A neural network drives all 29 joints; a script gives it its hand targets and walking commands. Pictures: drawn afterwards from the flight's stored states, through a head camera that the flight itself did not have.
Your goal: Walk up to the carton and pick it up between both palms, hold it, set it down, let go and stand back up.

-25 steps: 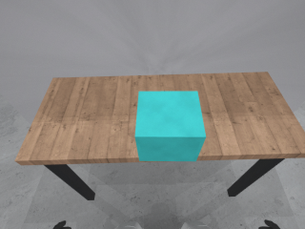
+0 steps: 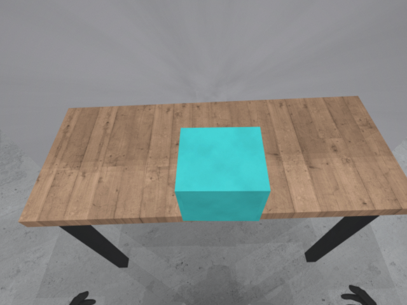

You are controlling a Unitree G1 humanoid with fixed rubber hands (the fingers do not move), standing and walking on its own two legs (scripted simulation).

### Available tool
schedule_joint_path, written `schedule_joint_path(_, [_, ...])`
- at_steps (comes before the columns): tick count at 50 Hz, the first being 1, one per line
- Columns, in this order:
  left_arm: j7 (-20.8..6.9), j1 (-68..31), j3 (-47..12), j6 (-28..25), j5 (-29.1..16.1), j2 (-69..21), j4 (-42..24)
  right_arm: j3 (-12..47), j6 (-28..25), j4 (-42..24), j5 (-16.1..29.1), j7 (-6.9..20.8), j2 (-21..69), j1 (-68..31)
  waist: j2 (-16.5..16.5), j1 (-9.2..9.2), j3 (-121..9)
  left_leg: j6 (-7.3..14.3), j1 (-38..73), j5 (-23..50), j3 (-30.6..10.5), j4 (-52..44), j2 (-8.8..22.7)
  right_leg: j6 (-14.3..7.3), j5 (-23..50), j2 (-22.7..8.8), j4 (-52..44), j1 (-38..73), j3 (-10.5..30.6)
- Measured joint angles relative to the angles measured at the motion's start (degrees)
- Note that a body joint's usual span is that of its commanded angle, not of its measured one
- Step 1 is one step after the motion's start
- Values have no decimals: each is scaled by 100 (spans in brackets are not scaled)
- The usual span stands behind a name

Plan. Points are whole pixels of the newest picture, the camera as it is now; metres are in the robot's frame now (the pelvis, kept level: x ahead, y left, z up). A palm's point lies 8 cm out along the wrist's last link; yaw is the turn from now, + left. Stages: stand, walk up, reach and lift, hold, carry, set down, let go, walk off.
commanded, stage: walk up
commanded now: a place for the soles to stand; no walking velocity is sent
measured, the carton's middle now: (220, 175) +0.37 -0.01 -0.02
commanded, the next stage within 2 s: reach and lift in 0.68 s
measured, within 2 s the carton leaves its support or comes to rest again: neither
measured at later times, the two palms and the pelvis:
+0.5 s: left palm out of the picture +0.09 +0.30 -0.10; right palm out of the picture +0.10 -0.30 -0.12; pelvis +0.00 +0.00 +0.00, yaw +0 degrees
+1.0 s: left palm (87, 269) +0.19 +0.28 -0.09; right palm (362, 288) +0.15 -0.29 -0.11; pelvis +0.00 +0.01 -0.01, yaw +0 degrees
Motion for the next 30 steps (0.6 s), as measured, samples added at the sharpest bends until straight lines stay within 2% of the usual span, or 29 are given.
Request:
schedule_joint_path(9, [-37, -63, -1, -29, 0, 0, 0, -1, 0, 21, 0, 45, 0, -81, 0, 0, -104, -66, 25, 35, 1, -59, 0, -3, -17, -2, -2, 0, 1])
schedule_joint_path(30, [-42, -99, -1, -29, 0, 0, 0, -1, 0, 121, 0, 52, 0, -83, 0, 0, -104, -68, 26, 35, 1, -65, 0, -4, -14, -3, -7, 0, 1])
